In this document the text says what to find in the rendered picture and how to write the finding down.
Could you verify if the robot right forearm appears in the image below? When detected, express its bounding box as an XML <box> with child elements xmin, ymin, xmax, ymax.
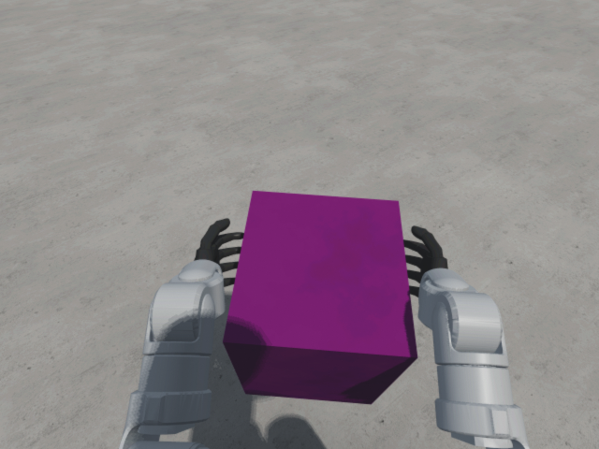
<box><xmin>418</xmin><ymin>268</ymin><xmax>530</xmax><ymax>449</ymax></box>

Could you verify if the carton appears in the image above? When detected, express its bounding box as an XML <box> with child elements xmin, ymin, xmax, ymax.
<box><xmin>223</xmin><ymin>191</ymin><xmax>417</xmax><ymax>404</ymax></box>

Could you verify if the robot left forearm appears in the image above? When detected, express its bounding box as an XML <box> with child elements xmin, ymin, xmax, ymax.
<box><xmin>119</xmin><ymin>259</ymin><xmax>226</xmax><ymax>449</ymax></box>

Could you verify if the left robot hand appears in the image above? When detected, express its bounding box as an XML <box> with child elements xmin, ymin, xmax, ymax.
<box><xmin>194</xmin><ymin>218</ymin><xmax>244</xmax><ymax>287</ymax></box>

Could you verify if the right robot hand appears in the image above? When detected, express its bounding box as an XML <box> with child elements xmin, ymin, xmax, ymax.
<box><xmin>403</xmin><ymin>225</ymin><xmax>448</xmax><ymax>297</ymax></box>

